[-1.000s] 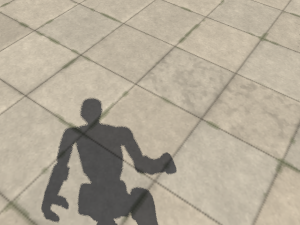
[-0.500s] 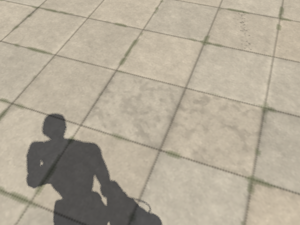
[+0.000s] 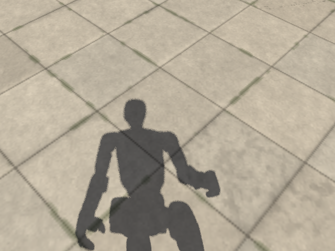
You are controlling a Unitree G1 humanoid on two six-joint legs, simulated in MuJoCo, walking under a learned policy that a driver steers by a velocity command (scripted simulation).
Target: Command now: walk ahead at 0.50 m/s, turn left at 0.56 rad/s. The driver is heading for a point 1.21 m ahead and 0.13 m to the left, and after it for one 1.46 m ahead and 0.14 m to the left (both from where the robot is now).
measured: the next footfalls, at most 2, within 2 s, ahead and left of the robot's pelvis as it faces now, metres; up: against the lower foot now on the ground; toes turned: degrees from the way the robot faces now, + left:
right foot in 0.48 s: +0.46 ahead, -0.07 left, +0.00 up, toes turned +16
left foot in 1.00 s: +0.66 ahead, +0.20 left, +0.00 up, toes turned +21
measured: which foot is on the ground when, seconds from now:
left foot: down 0.00-0.48, up 0.50-0.98, down 1.00-1.00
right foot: up 0.00-0.46, down 0.48-1.00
